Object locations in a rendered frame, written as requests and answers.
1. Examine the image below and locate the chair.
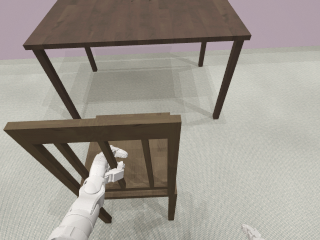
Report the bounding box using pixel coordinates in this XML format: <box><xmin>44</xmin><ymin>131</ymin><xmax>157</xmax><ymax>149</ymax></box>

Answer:
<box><xmin>3</xmin><ymin>112</ymin><xmax>182</xmax><ymax>224</ymax></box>

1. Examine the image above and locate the right robot hand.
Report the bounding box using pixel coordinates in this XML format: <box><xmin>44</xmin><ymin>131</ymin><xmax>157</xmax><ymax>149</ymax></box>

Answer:
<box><xmin>241</xmin><ymin>224</ymin><xmax>264</xmax><ymax>240</ymax></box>

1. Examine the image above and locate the table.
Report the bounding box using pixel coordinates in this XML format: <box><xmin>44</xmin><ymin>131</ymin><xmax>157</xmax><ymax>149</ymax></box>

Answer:
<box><xmin>23</xmin><ymin>0</ymin><xmax>252</xmax><ymax>120</ymax></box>

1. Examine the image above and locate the robot left forearm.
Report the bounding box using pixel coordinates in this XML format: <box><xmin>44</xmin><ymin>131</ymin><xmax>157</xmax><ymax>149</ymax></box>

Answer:
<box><xmin>47</xmin><ymin>175</ymin><xmax>106</xmax><ymax>240</ymax></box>

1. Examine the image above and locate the left robot hand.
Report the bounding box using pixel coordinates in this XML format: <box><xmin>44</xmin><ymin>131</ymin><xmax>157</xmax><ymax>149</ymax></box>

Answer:
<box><xmin>89</xmin><ymin>145</ymin><xmax>128</xmax><ymax>184</ymax></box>

